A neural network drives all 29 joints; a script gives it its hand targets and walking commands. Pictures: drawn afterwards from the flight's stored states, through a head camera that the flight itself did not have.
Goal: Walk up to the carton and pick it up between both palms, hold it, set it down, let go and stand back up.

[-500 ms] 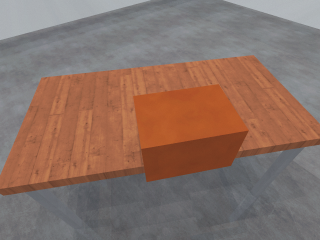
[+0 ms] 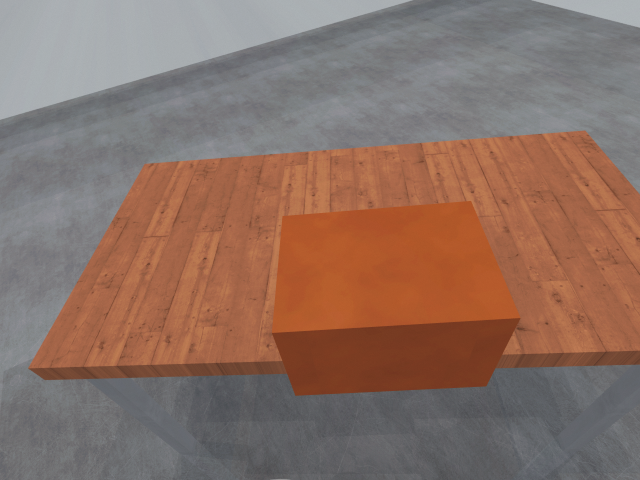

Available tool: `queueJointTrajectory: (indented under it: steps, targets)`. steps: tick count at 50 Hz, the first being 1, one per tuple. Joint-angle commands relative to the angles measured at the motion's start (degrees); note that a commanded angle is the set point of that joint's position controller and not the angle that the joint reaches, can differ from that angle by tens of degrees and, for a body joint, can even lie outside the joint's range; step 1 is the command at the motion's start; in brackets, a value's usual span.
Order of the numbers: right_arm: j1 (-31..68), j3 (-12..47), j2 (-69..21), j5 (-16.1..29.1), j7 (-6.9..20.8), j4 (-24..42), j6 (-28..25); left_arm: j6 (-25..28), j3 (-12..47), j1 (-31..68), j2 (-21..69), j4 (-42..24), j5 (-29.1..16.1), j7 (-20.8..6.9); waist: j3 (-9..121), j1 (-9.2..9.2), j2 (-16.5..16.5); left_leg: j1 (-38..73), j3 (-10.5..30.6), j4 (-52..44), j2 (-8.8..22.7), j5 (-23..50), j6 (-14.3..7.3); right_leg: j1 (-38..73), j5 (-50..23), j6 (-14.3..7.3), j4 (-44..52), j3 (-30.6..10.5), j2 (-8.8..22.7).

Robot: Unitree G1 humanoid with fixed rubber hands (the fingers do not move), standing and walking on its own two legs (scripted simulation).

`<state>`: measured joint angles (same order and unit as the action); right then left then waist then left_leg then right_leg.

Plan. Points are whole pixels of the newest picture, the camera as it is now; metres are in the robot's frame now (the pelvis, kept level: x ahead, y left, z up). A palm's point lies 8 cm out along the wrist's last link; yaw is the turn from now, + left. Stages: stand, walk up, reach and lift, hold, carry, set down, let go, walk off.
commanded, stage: walk up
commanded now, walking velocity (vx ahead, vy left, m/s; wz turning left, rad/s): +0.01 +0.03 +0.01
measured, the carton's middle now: (382, 299) +0.39 -0.06 -0.03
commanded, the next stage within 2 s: none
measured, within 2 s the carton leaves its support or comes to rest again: neither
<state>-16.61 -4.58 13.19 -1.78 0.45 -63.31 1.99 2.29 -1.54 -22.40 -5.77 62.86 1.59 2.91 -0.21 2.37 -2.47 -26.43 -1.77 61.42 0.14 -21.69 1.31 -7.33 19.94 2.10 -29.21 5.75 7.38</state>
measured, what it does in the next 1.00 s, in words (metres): steps on the spot: left foot, then right foot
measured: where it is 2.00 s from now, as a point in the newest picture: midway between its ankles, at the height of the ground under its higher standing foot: outside the picture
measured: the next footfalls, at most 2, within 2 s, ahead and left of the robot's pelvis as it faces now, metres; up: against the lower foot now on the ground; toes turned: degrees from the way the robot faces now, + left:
left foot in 0.20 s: +0.13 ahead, +0.13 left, +0.00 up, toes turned +6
right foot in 0.80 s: -0.06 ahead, -0.11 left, +0.00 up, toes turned -1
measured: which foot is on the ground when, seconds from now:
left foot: up 0.00-0.18, down 0.20-0.84, up 0.86-1.00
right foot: down 0.00-0.24, up 0.26-0.78, down 0.80-1.00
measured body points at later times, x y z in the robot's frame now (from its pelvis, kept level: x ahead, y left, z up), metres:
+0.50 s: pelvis +0.03 +0.05 +0.00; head +0.10 +0.09 +0.44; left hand +0.10 +0.31 -0.17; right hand +0.09 -0.21 -0.13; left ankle +0.09 +0.13 -0.74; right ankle -0.02 -0.13 -0.63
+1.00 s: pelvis -0.09 -0.03 +0.01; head -0.09 -0.08 +0.46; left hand -0.06 +0.20 -0.13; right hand -0.07 -0.29 -0.16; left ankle -0.07 +0.15 -0.66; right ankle -0.10 -0.11 -0.74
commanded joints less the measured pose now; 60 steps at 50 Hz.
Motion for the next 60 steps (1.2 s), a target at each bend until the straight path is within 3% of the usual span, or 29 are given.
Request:
queueJointTrajectory:
  steps: [1,3,5,6,8,9,10,11,12,14,17,22,27,31,36,38,39,40,41,42,43,45,46,49,51,52,54,55,60]
  targets:
    - [-4.66,2.02,-4.37,1.3,-0.45,2.52,-0.24,2.08,1.53,2.83,-5.8,-1.54,-0.62,-0.97,-7.51,-6.49,22.58,9.02,-2.11,-12.15,-0.39,6.87,-0.17,-11.86,-45.92,-3.49,10.76,3.19,0.48]
    - [0.26,1.63,-0.84,1.33,-0.83,3.64,-0.1,1.91,1.3,-0.17,-7.53,-0.32,-0.11,-1.28,-8.55,-3.99,21.72,8.87,-5.25,-18.93,-1.36,8.19,0.11,-8.58,-44.09,-4.62,10.25,1.27,1.07]
    - [2.88,1.39,1.32,1.47,-1.71,4.69,-0.3,1.25,0.34,-3.22,-10.85,0.05,0.49,-1.33,-8.95,-1.7,19.88,8.0,-6.92,-23.62,-1.89,6.99,0.1,-4.69,-51.34,-6.35,7.37,-2.16,4.89]
    - [2.65,0.95,3.0,1.55,-2.2,4.83,-0.18,0.73,-0.77,-3.16,-13.89,-0.95,0.38,-1.0,-9.13,-1.73,16.18,7.47,-7.19,-24.72,-2.33,5.11,0.02,-2.55,-60.83,-7.12,3.88,-4.44,7.99]
    - [-2.38,0.34,4.43,1.68,-2.24,4.36,-0.84,-0.17,-2.16,-2.75,-16.0,-1.08,-0.27,-0.42,-4.43,-4.52,10.92,14.35,-3.21,-36.62,0.32,14.05,-1.77,-0.9,-60.25,-5.93,-3.96,-6.14,9.43]
    - [-4.42,-0.41,7.31,1.51,-2.36,4.79,-1.88,-0.41,-2.06,-4.28,-14.46,-1.49,-0.85,-0.55,1.59,-5.1,4.61,24.55,3.47,-37.92,6.96,40.28,-3.19,-5.28,-42.29,-2.8,-10.62,-4.4,5.87]
    - [-5.98,-1.33,10.67,1.42,-2.34,5.47,-2.78,-1.01,-1.34,-6.47,-10.4,-1.68,-2.0,-0.37,8.64,-5.85,-4.61,36.01,13.51,-32.69,19.66,72.81,-7.23,-13.97,-6.4,0.74,-23.07,-0.32,0.18]
    - [-5.91,-1.06,12.49,1.93,-2.25,5.93,-3.0,-2.43,-0.98,-6.82,-7.23,-1.25,-2.64,0.19,11.6,-6.59,-8.57,36.79,16.43,-32.62,27.37,85.41,-12.84,-15.56,18.32,1.31,-32.87,1.11,-4.68]
    - [-4.39,-0.8,12.77,2.27,-2.34,6.33,-3.04,-3.94,-1.69,-6.01,-7.56,-1.07,-2.27,0.49,11.75,-6.58,-11.6,30.86,20.06,-34.34,29.53,82.7,-15.7,-15.11,21.43,1.07,-38.59,-2.6,-4.89]
    - [-0.94,0.3,8.79,1.51,-2.49,7.91,-2.45,-5.52,-2.7,1.16,-9.27,-2.33,-1.33,-0.21,4.74,-5.75,-6.31,18.82,13.4,-37.88,24.32,69.8,-13.16,-13.41,17.43,0.36,-42.52,-8.17,-4.39]
    - [4.04,0.34,8.27,0.88,-3.07,9.28,-1.95,-6.82,-2.4,3.19,-6.61,-3.48,-0.61,-0.7,-2.79,-3.54,-8.6,12.36,10.04,-40.36,19.01,51.91,-9.77,-16.89,10.6,0.29,-41.98,-10.07,-5.45]
    - [4.01,1.09,7.8,1.52,-3.04,9.57,-2.82,-7.35,-3.47,4.58,-10.03,-4.0,-1.89,-0.88,4.96,-2.05,-8.78,19.75,7.03,-39.26,17.26,53.53,-11.32,-18.43,5.29,1.05,-43.45,-8.82,-8.9]
    - [2.95,0.83,9.19,0.26,-2.78,10.3,-2.54,-8.57,-3.74,10.3,-11.61,-5.7,-2.15,-0.79,5.79,-3.53,-5.91,19.22,11.35,-40.68,19.98,39.85,-13.45,-19.22,7.25,1.88,-40.32,-10.03,-8.94]
    - [3.53,0.65,10.09,0.04,-2.53,10.64,-1.72,-8.22,-3.17,13.09,-12.24,-7.05,-2.27,-0.94,5.47,-4.33,-8.45,17.82,14.01,-42.09,20.27,31.63,-14.7,-15.9,10.31,1.59,-29.68,-9.05,-7.97]
    - [5.63,-0.14,11.6,0.2,-2.19,11.16,-0.16,-7.19,-2.41,8.96,-12.95,-6.63,-2.81,-1.05,7.32,-3.3,-10.6,14.74,14.51,-44.35,19.36,24.95,-11.23,-3.96,7.3,-0.79,-8.59,-7.86,-5.87]
    - [4.73,-0.75,12.11,0.46,-2.1,10.8,0.89,-6.4,-2.27,4.14,-13.08,-5.18,-2.74,-1.23,7.0,-1.39,-5.73,9.66,11.08,-41.03,16.14,19.96,-7.13,4.87,-2.54,-2.46,6.48,-7.18,-5.49]
    - [2.44,-0.47,10.38,0.7,-1.96,10.39,1.43,-5.69,-2.25,3.87,-14.23,-5.17,-2.37,-1.45,5.88,-1.64,2.44,5.35,6.79,-35.43,11.55,11.79,-4.46,6.97,-4.57,-3.0,13.49,-10.85,-2.33]
    - [1.61,0.13,6.85,1.46,-1.85,11.39,1.76,-5.13,-2.93,6.07,-18.68,-6.56,-1.86,-1.69,4.34,-2.42,20.13,-5.29,-0.64,-22.79,3.72,-3.96,-1.22,6.95,-4.57,-5.25,18.4,-26.6,11.09]
    - [7.48,-0.52,7.19,1.22,-2.51,13.13,2.55,-4.97,-3.73,8.56,-23.78,-8.1,-1.66,-1.68,0.26,1.03,27.79,-5.93,0.32,-11.99,-0.6,-12.83,-0.75,-8.39,-0.46,-11.07,20.09,-31.82,17.77]
    - [10.42,-1.51,9.3,0.62,-2.51,13.9,3.43,-4.8,-3.59,10.5,-22.22,-7.45,-0.93,-1.53,-3.24,1.76,28.32,-1.45,5.98,-2.71,1.06,-10.4,-1.28,-19.97,16.84,-13.2,24.81,-34.46,17.97]
    - [10.62,-0.48,8.33,0.58,-1.73,12.61,3.57,-4.62,-2.27,15.0,-17.26,-8.32,-0.8,-1.47,-7.73,-0.71,23.13,0.15,9.46,-3.72,1.33,-6.16,-2.05,-23.21,21.66,-9.95,26.43,-28.67,12.91]
    - [1.7,0.22,4.02,1.03,0.37,6.39,3.05,-3.63,-0.55,23.47,-12.52,-10.51,-1.13,-1.46,-7.01,-8.55,14.2,-0.86,9.33,-3.91,-2.87,1.86,-3.44,-15.0,12.4,-4.97,25.62,-17.21,3.71]
    - [-1.04,0.1,3.24,0.52,0.51,4.95,2.62,-3.08,-0.73,22.97,-13.03,-10.33,-1.79,-1.5,-5.75,-9.52,12.5,-0.77,7.98,-3.66,-3.55,3.51,-3.22,-10.97,6.72,-3.04,23.87,-13.7,1.63]
    - [-0.57,0.46,1.86,0.3,-0.25,2.46,1.58,-0.98,0.22,11.4,-10.77,-6.22,-2.01,-1.84,-3.77,-4.6,7.28,2.21,7.55,-7.92,-2.13,6.3,-0.86,-4.0,0.18,-1.3,22.29,-17.97,2.21]
    - [0.33,0.76,1.73,1.02,-0.66,2.25,1.28,-0.31,0.42,8.8,-10.34,-4.17,-1.67,-1.17,-4.04,-4.24,8.24,-0.24,6.79,-12.3,-0.82,6.56,0.76,2.3,-4.61,-0.92,21.96,-18.96,3.85]
    - [-0.72,0.88,2.47,0.73,-0.52,1.89,1.02,0.08,-0.54,5.53,-12.61,-3.25,-1.24,-1.09,-1.82,-3.02,10.73,-2.62,5.11,-12.74,-0.42,5.26,1.41,7.08,6.14,-1.35,23.14,-20.81,5.7]
    - [1.53,0.24,5.48,0.15,-0.55,2.62,0.95,0.3,-2.63,-1.03,-17.25,-1.27,-0.92,-0.78,-2.78,1.1,10.38,-10.43,5.87,-9.88,1.72,3.47,3.05,13.11,18.14,-2.14,25.49,-30.08,13.33]
    - [3.86,0.53,5.27,0.2,-0.49,3.51,0.51,0.28,-2.41,-3.09,-16.45,-0.34,-1.07,-0.74,-3.87,2.17,11.21,-11.91,6.43,-10.56,3.33,2.81,3.07,12.86,20.55,-2.98,26.47,-31.69,14.64]
    - [5.77,1.86,1.64,0.24,0.19,4.14,-2.37,0.64,-0.3,-3.97,-9.4,2.93,-0.42,-0.63,-4.06,1.42,12.08,-2.39,1.34,-19.19,2.7,-2.61,1.1,5.48,7.89,-8.72,23.94,-21.25,7.47]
